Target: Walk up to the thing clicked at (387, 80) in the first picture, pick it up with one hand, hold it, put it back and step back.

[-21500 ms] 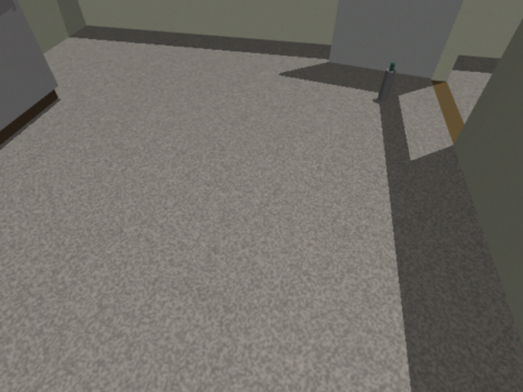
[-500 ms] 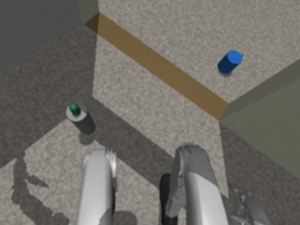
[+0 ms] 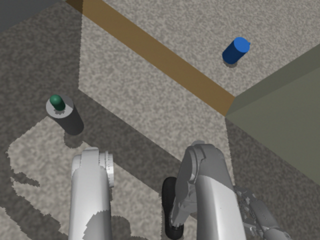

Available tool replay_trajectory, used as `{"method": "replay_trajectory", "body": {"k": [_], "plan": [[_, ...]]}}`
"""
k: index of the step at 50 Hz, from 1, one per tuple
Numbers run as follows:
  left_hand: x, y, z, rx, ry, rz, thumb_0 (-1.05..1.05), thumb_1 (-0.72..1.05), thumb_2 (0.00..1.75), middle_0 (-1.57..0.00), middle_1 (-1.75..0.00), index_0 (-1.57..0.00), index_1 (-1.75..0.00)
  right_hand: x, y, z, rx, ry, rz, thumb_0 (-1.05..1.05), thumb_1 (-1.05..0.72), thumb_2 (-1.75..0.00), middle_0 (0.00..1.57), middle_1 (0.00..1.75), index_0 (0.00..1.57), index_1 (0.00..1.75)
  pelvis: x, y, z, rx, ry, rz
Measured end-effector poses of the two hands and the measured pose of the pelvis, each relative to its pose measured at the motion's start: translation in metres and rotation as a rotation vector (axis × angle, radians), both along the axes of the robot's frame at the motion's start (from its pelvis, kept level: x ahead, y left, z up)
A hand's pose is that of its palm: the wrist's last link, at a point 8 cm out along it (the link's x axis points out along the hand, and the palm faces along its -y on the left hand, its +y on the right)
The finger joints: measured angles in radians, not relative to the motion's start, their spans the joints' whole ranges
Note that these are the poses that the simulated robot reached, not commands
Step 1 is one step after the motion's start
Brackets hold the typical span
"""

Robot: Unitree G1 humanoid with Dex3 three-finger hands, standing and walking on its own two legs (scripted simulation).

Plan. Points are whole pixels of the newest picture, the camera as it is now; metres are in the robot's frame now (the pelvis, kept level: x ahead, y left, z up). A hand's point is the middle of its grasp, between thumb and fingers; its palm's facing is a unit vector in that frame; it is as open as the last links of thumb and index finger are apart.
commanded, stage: approach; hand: left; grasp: from the side
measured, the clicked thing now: (66, 115) +0.44 +0.23 -0.23
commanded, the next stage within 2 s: close in in 0.18 s
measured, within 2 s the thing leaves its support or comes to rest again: neither
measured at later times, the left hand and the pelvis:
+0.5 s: hand (45, 126) +0.40 +0.28 -0.20, palm faces +0.10 -0.99 +0.06, open 17.6 cm; pelvis -0.01 +0.01 -0.07, yaw -5 degrees
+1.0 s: hand (61, 125) +0.41 +0.24 -0.21, palm faces +0.13 -0.99 +0.01, open 17.7 cm; pelvis -0.02 +0.01 -0.08, yaw -6 degrees
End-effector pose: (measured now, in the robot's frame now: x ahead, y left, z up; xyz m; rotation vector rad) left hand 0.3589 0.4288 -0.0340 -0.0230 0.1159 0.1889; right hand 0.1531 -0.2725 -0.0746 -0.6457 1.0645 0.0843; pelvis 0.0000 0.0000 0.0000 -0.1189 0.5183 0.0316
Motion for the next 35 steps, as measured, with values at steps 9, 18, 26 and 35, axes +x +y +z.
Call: {"method": "replay_trajectory", "body": {"k": [9, 18, 26, 35], "plan": [[0.003, -0.034, -0.101, -0.016, -0.009, -0.049, -0.01, -0.55, 0.04, -0.07, -0.06, -0.05, -0.08, -0.001, 0.007, -0.031, -0.063, 0.066, 0.084, 0.01, -0.91, -0.91, 0.2, 0.3, 0.21, 0.3, -0.004, 0.002, -0.044, -0.044, -0.087, -0.025], [0.005, -0.072, -0.15, -0.032, 0.005, -0.128, -0.01, -0.58, 0.05, -0.07, -0.08, -0.04, -0.09, -0.004, 0.016, -0.043, -0.108, 0.132, 0.139, 0.01, -0.93, -0.91, 0.2, 0.3, 0.21, 0.3, -0.005, 0.008, -0.061, -0.081, -0.144, -0.032], [0.015, -0.103, -0.165, -0.043, -0.048, -0.078, -0.01, -0.6, 0.02, -0.07, -0.09, -0.06, -0.09, -0.003, 0.022, -0.04, -0.132, 0.128, 0.184, 0.0, -0.94, -0.91, 0.2, 0.3, 0.21, 0.3, -0.009, 0.011, -0.07, -0.11, -0.201, -0.043], [0.014, -0.115, -0.166, 0.013, -0.068, -0.063, -0.01, -0.61, 0.01, -0.07, -0.08, -0.07, -0.08, -0.016, 0.019, -0.038, -0.147, 0.153, 0.193, 0.0, -0.94, -0.91, 0.2, 0.3, 0.21, 0.3, -0.016, 0.012, -0.075, -0.12, -0.233, -0.049]]}}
